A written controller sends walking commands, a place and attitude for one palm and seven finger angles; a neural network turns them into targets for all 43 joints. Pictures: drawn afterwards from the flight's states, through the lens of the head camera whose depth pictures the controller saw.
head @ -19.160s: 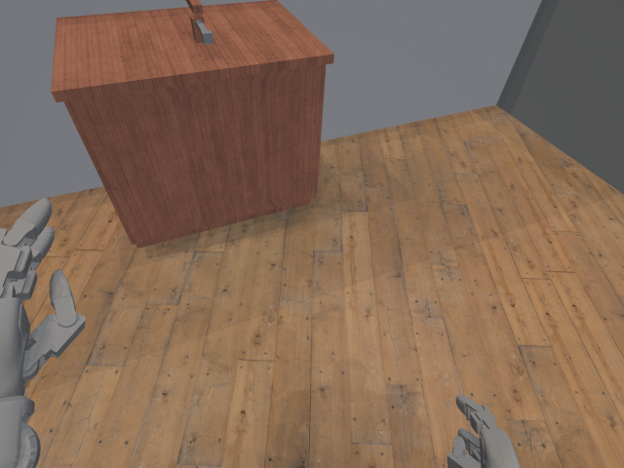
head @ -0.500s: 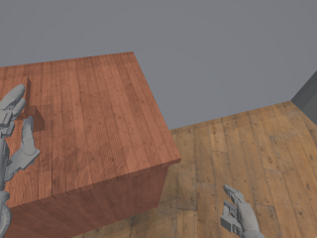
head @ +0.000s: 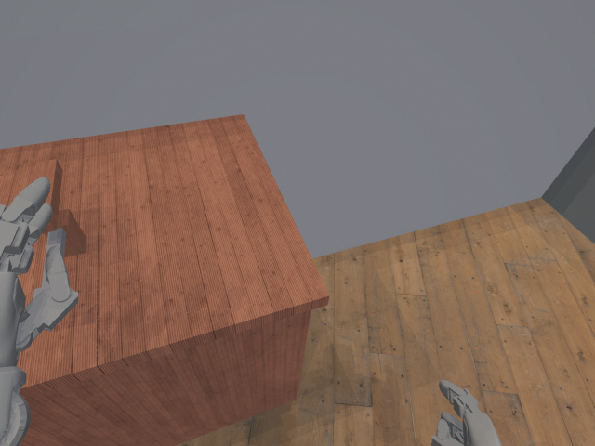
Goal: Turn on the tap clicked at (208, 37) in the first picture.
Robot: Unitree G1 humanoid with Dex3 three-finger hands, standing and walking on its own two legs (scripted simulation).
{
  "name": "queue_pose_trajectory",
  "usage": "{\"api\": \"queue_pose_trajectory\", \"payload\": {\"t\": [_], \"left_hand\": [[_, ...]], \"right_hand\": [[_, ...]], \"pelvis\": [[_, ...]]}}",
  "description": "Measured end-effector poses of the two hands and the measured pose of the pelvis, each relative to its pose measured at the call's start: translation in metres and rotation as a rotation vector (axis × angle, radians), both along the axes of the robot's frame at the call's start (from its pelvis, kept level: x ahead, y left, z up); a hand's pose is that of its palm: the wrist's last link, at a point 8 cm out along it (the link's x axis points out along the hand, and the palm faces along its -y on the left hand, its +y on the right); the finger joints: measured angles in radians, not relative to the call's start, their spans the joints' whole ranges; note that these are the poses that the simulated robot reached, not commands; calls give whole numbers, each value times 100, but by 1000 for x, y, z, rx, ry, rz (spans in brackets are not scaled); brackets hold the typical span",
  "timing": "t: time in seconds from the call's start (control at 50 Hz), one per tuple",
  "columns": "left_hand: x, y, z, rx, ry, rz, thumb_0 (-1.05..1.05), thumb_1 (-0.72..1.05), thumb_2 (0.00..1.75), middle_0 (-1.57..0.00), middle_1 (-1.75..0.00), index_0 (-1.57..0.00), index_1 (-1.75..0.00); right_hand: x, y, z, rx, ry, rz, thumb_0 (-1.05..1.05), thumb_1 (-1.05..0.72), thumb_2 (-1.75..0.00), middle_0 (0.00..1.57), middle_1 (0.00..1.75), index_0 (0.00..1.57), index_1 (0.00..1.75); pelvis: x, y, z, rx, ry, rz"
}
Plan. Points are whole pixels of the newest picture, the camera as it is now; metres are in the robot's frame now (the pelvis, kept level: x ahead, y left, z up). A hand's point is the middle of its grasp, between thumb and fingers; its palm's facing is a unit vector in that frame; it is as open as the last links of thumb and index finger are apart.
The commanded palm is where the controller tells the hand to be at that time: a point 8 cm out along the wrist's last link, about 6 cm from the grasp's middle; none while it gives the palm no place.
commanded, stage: shuffle to correct the standing spot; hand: left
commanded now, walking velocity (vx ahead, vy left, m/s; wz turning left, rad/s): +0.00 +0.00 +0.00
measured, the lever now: (50, 299) +0.28 +0.36 +0.04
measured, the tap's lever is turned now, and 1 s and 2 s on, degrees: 0 0 0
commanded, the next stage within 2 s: come to a stop and stand still in 0.50 s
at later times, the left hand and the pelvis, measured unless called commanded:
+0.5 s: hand (33, 341) +0.17 +0.25 +0.16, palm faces +0.36 -0.82 -0.45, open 7.4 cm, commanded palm +0.11 +0.29 +0.17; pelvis -0.04 +0.01 -0.01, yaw +0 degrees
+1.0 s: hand out of the picture +0.13 +0.29 +0.17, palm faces +0.40 -0.82 -0.42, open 7.4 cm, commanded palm +0.07 +0.32 +0.17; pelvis -0.09 +0.04 -0.01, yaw +1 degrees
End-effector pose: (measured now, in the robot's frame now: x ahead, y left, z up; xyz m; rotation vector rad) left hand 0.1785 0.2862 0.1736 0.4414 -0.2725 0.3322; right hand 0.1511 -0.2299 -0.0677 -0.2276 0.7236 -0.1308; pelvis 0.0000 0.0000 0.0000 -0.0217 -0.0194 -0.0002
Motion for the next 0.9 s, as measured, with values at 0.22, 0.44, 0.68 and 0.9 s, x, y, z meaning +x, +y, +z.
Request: {"api": "queue_pose_trajectory", "payload": {"t": [0.22,0.44,0.68,0.9], "left_hand": [[-7,0,-2,-8,-1,2,1,89,89,-21,-30,-21,-30],[-35,7,4,81,-23,-33,1,89,89,-21,-30,-21,-30],[-78,6,6,96,-105,-5,1,89,89,-21,-30,-21,-30],[-84,39,0,68,-50,14,1,89,89,-21,-30,-21,-30]], "right_hand": [[-3,2,1,-7,-13,12,1,-90,-90,20,30,20,30],[-5,14,0,-21,-42,56,1,-90,-90,20,30,20,30],[-44,24,-26,12,3,105,1,-90,-90,21,30,20,30],[-102,31,-16,-3,15,-36,1,-90,-90,20,30,20,30]], "pelvis": [[-10,2,0,-1,2,-6],[-35,9,-8,0,22,3],[-70,8,-21,21,14,15],[-85,35,-13,25,-20,16]]}}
